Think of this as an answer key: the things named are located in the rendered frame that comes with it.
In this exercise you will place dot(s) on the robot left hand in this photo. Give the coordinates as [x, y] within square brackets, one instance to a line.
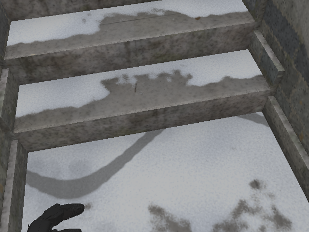
[54, 215]

